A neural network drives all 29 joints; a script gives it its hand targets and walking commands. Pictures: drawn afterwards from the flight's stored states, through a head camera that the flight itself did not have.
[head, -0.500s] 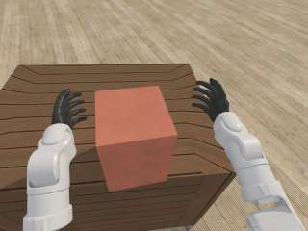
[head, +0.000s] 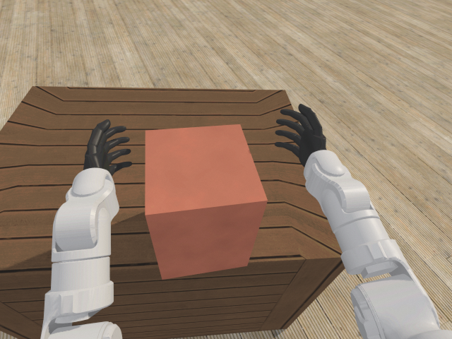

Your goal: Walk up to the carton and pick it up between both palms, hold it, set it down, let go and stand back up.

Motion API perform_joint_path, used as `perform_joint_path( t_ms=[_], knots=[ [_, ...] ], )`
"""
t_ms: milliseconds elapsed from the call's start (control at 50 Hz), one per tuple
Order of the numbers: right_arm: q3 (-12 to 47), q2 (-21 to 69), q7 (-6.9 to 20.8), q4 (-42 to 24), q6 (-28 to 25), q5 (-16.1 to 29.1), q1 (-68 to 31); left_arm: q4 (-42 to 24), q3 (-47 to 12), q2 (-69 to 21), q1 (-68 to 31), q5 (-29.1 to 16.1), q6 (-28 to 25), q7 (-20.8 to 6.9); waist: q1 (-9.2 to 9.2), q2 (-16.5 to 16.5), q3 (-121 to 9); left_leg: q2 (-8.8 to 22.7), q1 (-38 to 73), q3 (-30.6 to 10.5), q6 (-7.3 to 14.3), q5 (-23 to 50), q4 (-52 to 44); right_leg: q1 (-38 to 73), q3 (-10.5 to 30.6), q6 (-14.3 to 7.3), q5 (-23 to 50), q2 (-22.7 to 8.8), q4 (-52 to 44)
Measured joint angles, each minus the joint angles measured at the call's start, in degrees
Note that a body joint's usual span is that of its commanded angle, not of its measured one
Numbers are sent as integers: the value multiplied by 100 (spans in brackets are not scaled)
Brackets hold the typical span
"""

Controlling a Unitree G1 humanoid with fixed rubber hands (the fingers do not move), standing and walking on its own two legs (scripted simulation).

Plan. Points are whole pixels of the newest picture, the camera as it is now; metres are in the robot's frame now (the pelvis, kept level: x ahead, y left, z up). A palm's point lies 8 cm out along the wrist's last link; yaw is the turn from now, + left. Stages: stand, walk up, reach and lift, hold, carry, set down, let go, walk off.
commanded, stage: reach and lift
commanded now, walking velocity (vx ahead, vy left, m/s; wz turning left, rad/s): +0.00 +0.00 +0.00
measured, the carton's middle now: (200, 203) +0.36 +0.06 +0.02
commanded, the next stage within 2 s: none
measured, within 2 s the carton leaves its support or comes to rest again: neither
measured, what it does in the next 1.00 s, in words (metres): stands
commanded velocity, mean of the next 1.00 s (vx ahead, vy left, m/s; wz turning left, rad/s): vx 0.00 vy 0.00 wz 0.00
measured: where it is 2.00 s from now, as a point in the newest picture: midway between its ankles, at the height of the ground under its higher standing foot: outside the picture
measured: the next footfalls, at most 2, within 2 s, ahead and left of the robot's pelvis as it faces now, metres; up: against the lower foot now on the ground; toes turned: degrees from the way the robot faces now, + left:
none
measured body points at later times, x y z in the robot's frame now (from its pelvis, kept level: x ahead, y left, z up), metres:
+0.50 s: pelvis +0.00 +0.00 +0.00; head +0.04 +0.01 +0.45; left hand +0.35 +0.20 +0.07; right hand +0.41 -0.12 +0.09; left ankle +0.06 +0.16 -0.74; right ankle -0.03 -0.11 -0.74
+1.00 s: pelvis +0.00 +0.00 +0.00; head +0.04 +0.02 +0.45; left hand +0.35 +0.19 +0.07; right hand +0.40 -0.09 +0.08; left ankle +0.06 +0.16 -0.74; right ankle -0.02 -0.11 -0.74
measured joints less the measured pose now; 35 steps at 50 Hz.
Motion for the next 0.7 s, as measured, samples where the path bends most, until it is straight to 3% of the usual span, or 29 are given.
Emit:
perform_joint_path(
  t_ms=[200, 380, 540, 700],
  knots=[
    [-141, 424, -10, -93, -467, -543, 394, 439, -81, -91, 182, -6, -706, -67, 76, 28, 131, -14, -181, -22, -4, 56, -20, -255, -11, -10, -23, -6, 133],
    [-203, 619, -33, 214, -951, -913, 406, 865, -88, -256, 324, 108, -1448, -159, 112, 55, 157, -17, -342, 1, 0, 61, -23, -436, 14, -2, -14, -10, 144],
    [-160, 657, -18, 433, -1438, -1062, 524, 1060, -157, -467, 548, 241, -2122, -104, 109, 65, 145, 11, -505, -13, -2, 11, 56, -537, 7, -3, 14, 17, 83],
    [-26, 622, 10, 556, -1634, -1089, 497, 1238, -174, -505, 565, 326, -2446, -82, 135, 78, 72, 29, -583, -5, 1, 17, 41, -594, 19, -1, 65, 34, 2]
  ],
)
